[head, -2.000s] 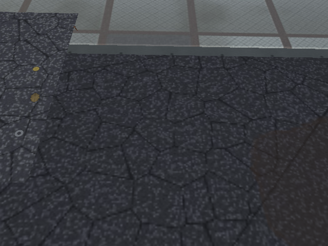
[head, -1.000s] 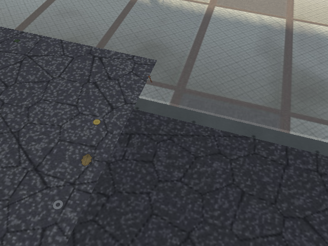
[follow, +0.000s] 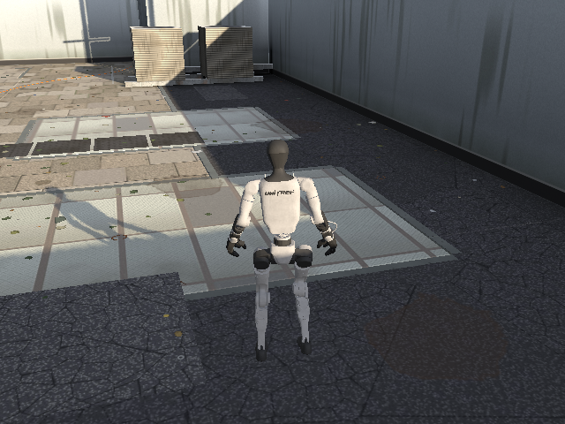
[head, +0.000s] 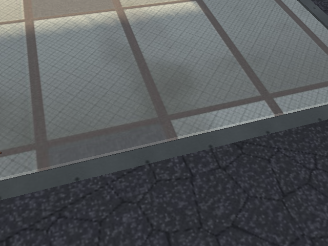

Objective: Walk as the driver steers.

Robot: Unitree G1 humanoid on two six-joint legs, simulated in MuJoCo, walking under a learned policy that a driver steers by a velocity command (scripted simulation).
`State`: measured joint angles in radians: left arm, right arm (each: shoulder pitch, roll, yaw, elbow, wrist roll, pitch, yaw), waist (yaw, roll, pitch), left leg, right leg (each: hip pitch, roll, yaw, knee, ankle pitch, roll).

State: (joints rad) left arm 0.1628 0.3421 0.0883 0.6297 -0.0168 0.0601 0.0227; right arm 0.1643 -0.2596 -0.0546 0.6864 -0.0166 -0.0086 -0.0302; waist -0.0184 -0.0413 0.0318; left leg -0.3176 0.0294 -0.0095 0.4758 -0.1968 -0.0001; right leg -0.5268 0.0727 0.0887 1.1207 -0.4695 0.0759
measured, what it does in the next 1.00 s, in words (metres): steps on the spot: right foot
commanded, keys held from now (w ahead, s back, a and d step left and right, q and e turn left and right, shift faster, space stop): no key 0.86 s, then w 0.14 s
